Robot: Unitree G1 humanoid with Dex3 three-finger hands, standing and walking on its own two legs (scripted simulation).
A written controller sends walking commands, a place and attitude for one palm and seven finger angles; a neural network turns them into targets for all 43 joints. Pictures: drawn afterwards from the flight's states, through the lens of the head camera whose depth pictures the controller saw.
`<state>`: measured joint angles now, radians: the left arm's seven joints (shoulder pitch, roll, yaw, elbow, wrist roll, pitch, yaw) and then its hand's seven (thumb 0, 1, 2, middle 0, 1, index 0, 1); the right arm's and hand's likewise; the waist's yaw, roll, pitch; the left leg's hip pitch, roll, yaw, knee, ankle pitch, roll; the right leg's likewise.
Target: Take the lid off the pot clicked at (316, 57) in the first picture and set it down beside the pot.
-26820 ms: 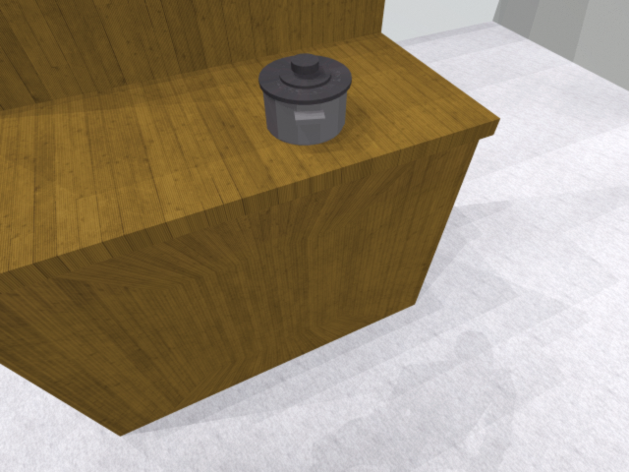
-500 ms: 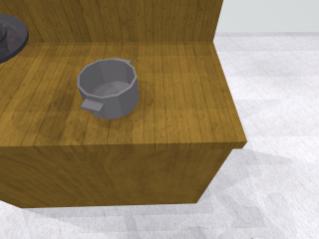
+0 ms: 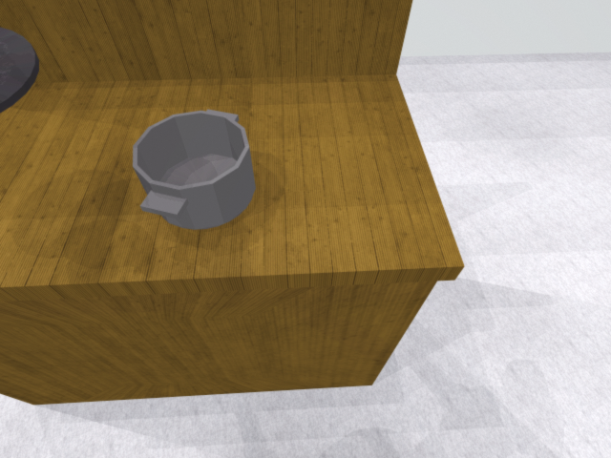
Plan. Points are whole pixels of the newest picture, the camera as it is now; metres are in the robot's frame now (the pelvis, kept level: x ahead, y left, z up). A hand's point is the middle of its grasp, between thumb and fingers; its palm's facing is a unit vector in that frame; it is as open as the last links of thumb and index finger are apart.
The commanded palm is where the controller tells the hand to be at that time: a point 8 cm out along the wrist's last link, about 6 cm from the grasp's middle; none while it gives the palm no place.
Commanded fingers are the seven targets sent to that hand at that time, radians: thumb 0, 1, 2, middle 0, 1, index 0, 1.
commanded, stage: lower the lid onto the table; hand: left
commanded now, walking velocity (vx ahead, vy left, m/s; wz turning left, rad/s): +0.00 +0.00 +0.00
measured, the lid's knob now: out of the picture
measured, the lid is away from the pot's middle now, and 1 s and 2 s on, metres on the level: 0.22 0.23 0.22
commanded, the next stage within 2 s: none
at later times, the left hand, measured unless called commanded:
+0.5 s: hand out of the picture +0.46 +0.36 +0.25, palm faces -0.28 -0.19 -0.94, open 8.4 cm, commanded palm +0.47 +0.37 +0.33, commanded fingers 0.00 0.60 1.08 -0.90 -1.08 -0.73 -0.98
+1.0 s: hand out of the picture +0.46 +0.36 +0.22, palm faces -0.32 -0.20 -0.92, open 8.4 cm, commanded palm +0.48 +0.37 +0.30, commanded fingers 0.00 0.60 1.08 -0.90 -1.08 -0.73 -0.98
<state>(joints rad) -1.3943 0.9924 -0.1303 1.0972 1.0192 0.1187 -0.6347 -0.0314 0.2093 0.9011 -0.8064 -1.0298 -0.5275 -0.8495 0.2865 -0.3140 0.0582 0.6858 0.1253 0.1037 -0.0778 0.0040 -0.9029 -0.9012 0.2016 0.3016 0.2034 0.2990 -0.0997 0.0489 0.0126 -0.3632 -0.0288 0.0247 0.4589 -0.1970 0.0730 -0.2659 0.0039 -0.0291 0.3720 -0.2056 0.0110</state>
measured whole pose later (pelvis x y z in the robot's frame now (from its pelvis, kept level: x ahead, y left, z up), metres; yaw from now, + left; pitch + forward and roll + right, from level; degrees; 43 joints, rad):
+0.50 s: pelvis +0.01 +0.00 +0.00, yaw +0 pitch +7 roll -2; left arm -1.36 0.99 -0.13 1.16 1.02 0.15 -0.62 -0.03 0.22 0.90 -0.80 -1.03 -0.52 -0.85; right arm 0.32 -0.32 0.06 0.69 0.12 0.07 -0.08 0.00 -0.90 -0.90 0.20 0.30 0.20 0.30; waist -0.12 0.03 0.01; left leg -0.39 -0.02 0.03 0.49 -0.23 0.07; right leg -0.28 0.01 -0.02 0.38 -0.22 0.01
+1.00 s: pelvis +0.01 +0.01 +0.00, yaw +0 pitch +8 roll -3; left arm -1.31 0.96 -0.11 1.18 1.00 0.09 -0.59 -0.03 0.22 0.90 -0.80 -1.03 -0.52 -0.85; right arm 0.32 -0.31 0.05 0.69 0.12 0.08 -0.06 0.00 -0.90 -0.90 0.20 0.30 0.20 0.30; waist -0.12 0.04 -0.01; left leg -0.43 -0.03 0.02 0.53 -0.24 0.09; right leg -0.32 0.00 -0.03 0.41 -0.24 0.02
